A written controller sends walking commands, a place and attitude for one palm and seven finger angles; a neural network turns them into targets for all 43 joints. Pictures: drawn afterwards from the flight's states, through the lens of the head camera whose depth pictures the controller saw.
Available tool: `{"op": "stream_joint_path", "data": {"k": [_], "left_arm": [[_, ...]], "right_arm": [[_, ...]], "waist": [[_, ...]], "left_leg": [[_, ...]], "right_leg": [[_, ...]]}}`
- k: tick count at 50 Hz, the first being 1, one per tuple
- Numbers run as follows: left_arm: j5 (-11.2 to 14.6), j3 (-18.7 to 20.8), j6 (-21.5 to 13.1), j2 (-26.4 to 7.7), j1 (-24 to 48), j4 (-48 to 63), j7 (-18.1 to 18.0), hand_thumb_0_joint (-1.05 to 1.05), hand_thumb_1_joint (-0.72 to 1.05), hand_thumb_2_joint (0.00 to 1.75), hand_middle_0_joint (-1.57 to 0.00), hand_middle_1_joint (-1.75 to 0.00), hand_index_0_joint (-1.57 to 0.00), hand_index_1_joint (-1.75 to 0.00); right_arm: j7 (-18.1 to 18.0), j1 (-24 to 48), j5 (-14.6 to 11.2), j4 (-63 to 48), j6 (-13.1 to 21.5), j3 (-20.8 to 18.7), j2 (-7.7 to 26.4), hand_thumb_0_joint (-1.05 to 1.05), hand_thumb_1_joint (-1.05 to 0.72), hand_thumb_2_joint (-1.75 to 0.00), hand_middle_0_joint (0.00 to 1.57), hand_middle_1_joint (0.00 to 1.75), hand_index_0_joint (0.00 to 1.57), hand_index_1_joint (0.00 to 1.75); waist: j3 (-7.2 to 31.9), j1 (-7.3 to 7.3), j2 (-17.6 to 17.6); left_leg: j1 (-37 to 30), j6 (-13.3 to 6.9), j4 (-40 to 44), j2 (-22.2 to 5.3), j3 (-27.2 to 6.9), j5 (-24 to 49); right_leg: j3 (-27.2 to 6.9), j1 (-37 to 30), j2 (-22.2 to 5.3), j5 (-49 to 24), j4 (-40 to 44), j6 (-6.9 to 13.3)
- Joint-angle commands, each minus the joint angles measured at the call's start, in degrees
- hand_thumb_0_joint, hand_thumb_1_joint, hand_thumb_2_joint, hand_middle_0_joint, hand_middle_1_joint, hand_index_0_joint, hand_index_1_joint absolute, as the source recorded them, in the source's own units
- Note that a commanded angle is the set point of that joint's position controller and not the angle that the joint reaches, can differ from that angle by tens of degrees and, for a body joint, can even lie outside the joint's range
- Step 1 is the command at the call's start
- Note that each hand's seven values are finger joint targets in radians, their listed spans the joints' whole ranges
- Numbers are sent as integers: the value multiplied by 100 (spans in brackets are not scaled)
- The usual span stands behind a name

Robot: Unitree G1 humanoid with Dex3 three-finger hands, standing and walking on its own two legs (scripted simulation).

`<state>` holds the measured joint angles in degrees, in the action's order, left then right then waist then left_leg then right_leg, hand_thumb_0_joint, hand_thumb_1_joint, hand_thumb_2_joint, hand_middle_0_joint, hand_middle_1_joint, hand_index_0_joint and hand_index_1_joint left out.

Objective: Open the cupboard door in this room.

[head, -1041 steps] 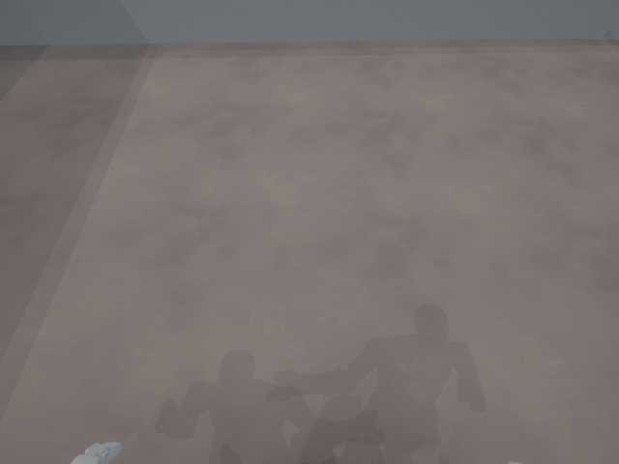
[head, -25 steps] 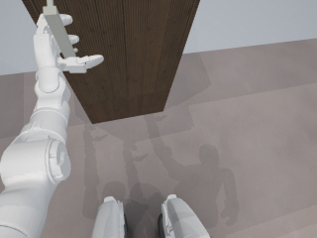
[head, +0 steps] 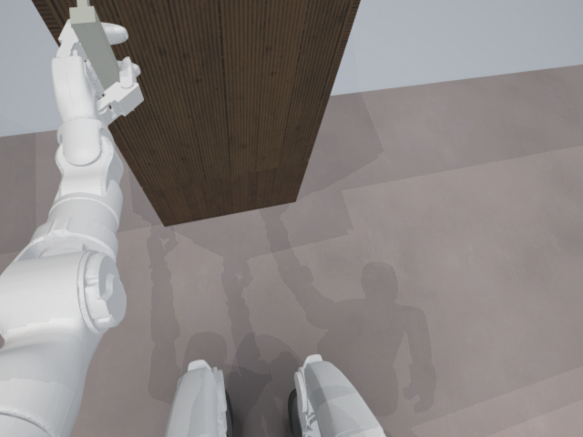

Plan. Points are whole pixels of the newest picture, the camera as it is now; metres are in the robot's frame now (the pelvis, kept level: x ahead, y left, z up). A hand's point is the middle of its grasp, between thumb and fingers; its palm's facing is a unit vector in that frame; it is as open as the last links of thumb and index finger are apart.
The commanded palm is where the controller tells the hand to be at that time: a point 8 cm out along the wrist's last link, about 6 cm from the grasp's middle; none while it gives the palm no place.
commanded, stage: pull the door open along its arc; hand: left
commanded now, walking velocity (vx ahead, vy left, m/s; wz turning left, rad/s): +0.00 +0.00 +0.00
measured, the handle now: (104, 53) +0.60 +0.17 +0.07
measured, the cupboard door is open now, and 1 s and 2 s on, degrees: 1 46 42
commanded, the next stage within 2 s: open thumb and fingers to let go in 1.02 s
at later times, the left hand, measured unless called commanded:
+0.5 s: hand (163, 145) +0.47 +0.11 +0.06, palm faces +0.19 -0.98 +0.06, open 6.1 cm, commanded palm +0.41 +0.13 +0.06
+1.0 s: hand (285, 233) +0.35 -0.02 +0.06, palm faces +0.23 -0.97 -0.09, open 6.1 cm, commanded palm +0.28 +0.00 +0.06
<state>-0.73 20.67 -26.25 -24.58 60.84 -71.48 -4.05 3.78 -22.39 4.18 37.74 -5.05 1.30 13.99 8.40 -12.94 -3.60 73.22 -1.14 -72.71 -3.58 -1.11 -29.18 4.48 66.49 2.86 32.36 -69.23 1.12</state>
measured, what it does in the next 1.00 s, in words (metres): shifts its weight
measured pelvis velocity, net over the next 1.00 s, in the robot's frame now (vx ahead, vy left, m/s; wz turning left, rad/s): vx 0.01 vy -0.05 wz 0.08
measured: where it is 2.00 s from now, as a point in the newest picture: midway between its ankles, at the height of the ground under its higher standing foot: outside the picture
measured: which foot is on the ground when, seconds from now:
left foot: down 0.00-1.00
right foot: down 0.00-1.00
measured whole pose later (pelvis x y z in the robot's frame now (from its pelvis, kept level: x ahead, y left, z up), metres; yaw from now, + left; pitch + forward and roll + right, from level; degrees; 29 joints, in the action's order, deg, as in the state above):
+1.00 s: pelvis +0.01 -0.05 +0.03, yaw +4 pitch +18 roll +1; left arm -5.9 -18.0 -14.0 7.5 10.1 -24.9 -35.2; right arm 5.8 -8.8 5.2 35.3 2.1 0.5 7.5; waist 10.6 -2.1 -2.3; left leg 53.6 2.9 -62.2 -2.0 -1.6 -26.6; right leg 5.1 49.0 1.6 33.2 -64.0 4.8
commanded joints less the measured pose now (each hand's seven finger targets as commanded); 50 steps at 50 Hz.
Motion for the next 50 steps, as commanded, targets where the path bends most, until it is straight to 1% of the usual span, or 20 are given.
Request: {"op": "stream_joint_path", "data": {"k": [1,2,9,14,19,21,22,23,25,28,29,32,34,36,39,41,42,44,47,50], "left_arm": [[-39,-163,-496,-869,2871,1273,44,0,90,90,-40,-135,-40,-135],[-64,19,-500,-1098,2740,1210,35,0,90,90,-40,-135,-40,-135],[137,-97,-510,-649,1690,1576,142,0,90,90,-40,-135,-40,-135],[261,-286,-539,-137,510,2022,99,0,90,90,-40,-135,-40,-135],[417,-781,-592,668,-717,2978,-44,0,90,90,-40,-135,-40,-135],[430,-1077,-596,1009,-1233,3335,-105,0,90,90,-40,-135,-40,-135],[874,-313,-540,1322,-1303,3535,-991,0,90,90,-40,-135,-40,-135],[675,-848,-518,1753,-1478,3745,-1435,0,90,90,-40,-135,-40,-135],[352,-1018,-450,2056,-1724,3791,-2189,0,90,90,-40,-135,-40,-135],[-280,-1478,-388,2666,-1816,3968,-3150,0,90,90,-40,-135,-40,-135],[-502,-1502,-358,2693,-1843,4144,-3382,0,90,90,-40,-135,-40,-135],[-969,-2032,-82,3375,-2242,4328,-3741,0,90,90,-40,-135,-40,-135],[-1067,-2265,60,3547,-2372,4481,-3760,0,90,90,-40,-135,-40,-135],[-1101,-2635,133,3885,-2516,4808,-3760,0,90,90,-40,-135,-40,-135],[-1072,-3003,276,4240,-3172,4971,-3685,0,90,90,-40,-135,-40,-135],[-927,-3435,376,4644,-3352,5303,-3632,0,90,90,-40,-135,-40,-135],[-823,-3530,457,4755,-3604,5367,-3603,0,90,90,-40,-135,-40,-135],[-664,-3627,618,4839,-4228,5528,-3522,0,90,90,-40,-135,-40,-135],[-569,-3965,816,4936,-5152,5980,-3288,0,90,90,-40,-135,-40,-135],[-574,-3837,936,4541,-4981,6004,-3181,0,90,90,-40,-135,-40,-135]], "right_arm": [[-49,-1264,38,-92,7,-371,1109,0,-90,-90,20,30,20,30],[-55,-1278,31,-87,0,-380,1126,0,-90,-90,20,30,20,30],[-10,-1164,-15,-275,-36,-404,1057,0,-90,-90,20,30,20,30],[25,-1000,-85,-475,-91,-468,974,0,-90,-90,20,30,20,30],[93,-722,-153,-659,-68,-539,868,0,-90,-90,20,30,20,30],[120,-580,-185,-734,-54,-561,820,0,-90,-90,20,30,20,30],[101,-374,-149,-787,-16,-525,688,0,-90,-90,20,30,20,30],[139,-289,-92,-804,35,-519,645,0,-90,-90,20,30,20,30],[189,-247,12,-737,95,-549,619,0,-90,-90,20,30,20,30],[269,-32,165,-695,169,-592,542,0,-90,-90,20,30,20,30],[258,11,228,-696,208,-605,526,0,-90,-90,20,30,20,30],[235,352,311,-741,303,-549,367,0,-90,-90,20,30,20,30],[160,502,336,-788,392,-541,306,0,-90,-90,20,30,20,30],[117,674,315,-806,480,-525,216,0,-90,-90,20,30,20,30],[80,914,300,-865,658,-488,111,0,-90,-90,20,30,20,30],[121,1170,213,-879,755,-434,32,0,-90,-90,20,30,20,30],[143,1252,190,-886,815,-412,4,0,-90,-90,20,30,20,30],[165,1428,147,-939,908,-361,-27,0,-90,-90,20,30,20,30],[201,1519,77,-1031,977,-288,-100,0,-90,-90,20,30,20,30],[108,1487,36,-1083,958,-232,-75,0,-90,-90,20,30,20,30]], "waist": [[3188,-232,-850],[3218,-163,-768],[3413,132,-705],[3258,374,-345],[3047,520,41],[2847,611,40],[2701,946,65],[2632,809,34],[2486,775,302],[2455,769,281],[2579,810,293],[2574,867,254],[2542,853,532],[2577,869,568],[2476,931,854],[2485,1001,520],[2423,1038,604],[2410,1148,717],[2286,1195,860],[1939,1085,858]], "left_leg": [[-3293,-50,518,148,-401,2534],[-3237,-51,511,147,-378,2542],[-3430,-22,676,180,-287,2821],[-3433,-6,868,216,-155,2840],[-3453,-17,1055,260,-18,2854],[-3524,6,1131,268,10,2850],[-3403,53,1248,282,87,2826],[-3410,99,1242,265,68,2793],[-3307,110,1201,243,45,2828],[-3238,128,1177,264,58,2663],[-3287,135,1134,256,38,2722],[-3353,135,1164,276,69,2660],[-3253,96,1156,298,83,2490],[-3327,89,1204,302,91,2405],[-3243,71,1227,327,97,2276],[-3402,104,1290,335,112,2161],[-3428,114,1311,352,103,2108],[-3356,137,1346,383,106,2059],[-3340,169,1408,429,110,2009],[-3120,164,1378,499,87,1699]], "right_leg": [[-185,-615,123,-2218,827,14],[-201,-721,126,-2250,825,18],[-181,-1157,133,-2641,826,35],[-177,-1552,130,-2885,926,23],[-192,-1984,117,-3261,1068,1],[-168,-2005,102,-3276,1106,6],[-103,-2159,98,-3120,1150,-12],[-98,-2067,96,-3057,1129,-31],[-57,-1982,71,-3060,1074,-32],[-34,-1938,25,-2914,1031,5],[-20,-1935,36,-2934,992,33],[50,-2009,-3,-2875,999,100],[-5,-2159,-18,-2882,1093,104],[-36,-2311,-54,-2906,1141,100],[-73,-2533,-91,-3000,1264,95],[-83,-2543,-138,-2907,1314,99],[-72,-2615,-166,-2943,1380,81],[-124,-2828,-208,-3128,1447,53],[-227,-3160,-327,-3604,1572,-30],[-509,-3161,-476,-3657,1768,-140]]}}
